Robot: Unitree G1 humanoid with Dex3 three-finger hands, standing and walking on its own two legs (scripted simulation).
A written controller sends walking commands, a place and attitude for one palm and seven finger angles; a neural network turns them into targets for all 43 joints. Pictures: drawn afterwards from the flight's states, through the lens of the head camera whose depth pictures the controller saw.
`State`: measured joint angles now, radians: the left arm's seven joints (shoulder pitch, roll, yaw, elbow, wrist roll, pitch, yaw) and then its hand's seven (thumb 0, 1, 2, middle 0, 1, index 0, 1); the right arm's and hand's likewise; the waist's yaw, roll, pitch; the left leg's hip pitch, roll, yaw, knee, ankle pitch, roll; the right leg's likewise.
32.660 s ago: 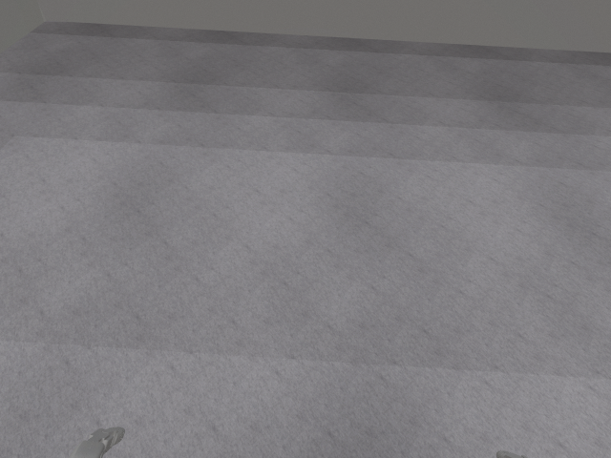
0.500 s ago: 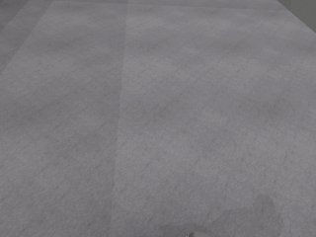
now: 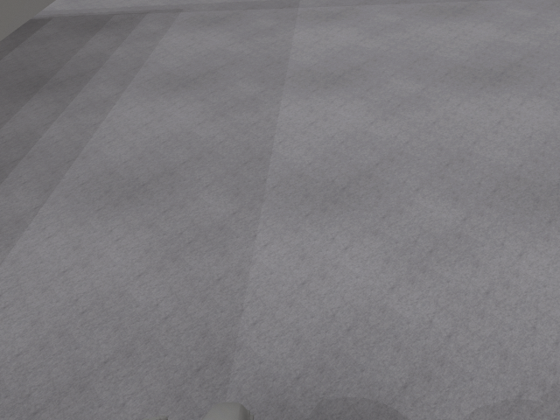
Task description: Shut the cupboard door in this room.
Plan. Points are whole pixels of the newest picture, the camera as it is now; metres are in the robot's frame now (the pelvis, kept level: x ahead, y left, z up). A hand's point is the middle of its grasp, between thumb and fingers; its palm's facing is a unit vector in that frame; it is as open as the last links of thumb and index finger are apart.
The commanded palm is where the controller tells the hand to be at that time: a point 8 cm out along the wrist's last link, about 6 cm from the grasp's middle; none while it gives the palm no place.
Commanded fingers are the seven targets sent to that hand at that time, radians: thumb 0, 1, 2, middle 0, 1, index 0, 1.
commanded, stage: turn or walk to find it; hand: left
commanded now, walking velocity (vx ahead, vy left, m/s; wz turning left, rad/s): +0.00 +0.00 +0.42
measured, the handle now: out of the picture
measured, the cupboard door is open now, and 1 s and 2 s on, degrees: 90 90 90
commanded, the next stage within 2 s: none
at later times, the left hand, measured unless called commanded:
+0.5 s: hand out of the picture -0.03 +0.27 -0.18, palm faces +0.26 -0.94 -0.23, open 7.4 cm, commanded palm none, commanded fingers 0.00 0.90 0.90 -0.20 -0.30 -0.20 -0.30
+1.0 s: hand out of the picture -0.04 +0.19 -0.15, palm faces +0.42 -0.87 -0.27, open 7.3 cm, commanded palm none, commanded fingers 0.00 0.90 0.90 -0.20 -0.30 -0.20 -0.30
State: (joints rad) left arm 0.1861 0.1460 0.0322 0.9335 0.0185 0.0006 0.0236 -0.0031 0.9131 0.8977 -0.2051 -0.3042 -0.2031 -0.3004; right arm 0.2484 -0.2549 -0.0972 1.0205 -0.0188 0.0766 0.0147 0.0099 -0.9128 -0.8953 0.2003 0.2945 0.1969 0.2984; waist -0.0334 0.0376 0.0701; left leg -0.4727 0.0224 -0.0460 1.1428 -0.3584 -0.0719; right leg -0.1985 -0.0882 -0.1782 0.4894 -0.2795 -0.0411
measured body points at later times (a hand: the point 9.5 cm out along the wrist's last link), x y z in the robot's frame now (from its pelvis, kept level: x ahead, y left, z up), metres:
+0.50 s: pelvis -0.03 +0.05 +0.00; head +0.00 +0.08 +0.45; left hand -0.04 +0.32 -0.16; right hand +0.13 -0.16 -0.13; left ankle -0.05 +0.15 -0.74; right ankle -0.01 -0.10 -0.67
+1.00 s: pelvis -0.03 -0.01 +0.00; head +0.01 -0.03 +0.45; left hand -0.06 +0.24 -0.13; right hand +0.10 -0.23 -0.17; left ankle -0.14 +0.13 -0.66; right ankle +0.00 -0.09 -0.74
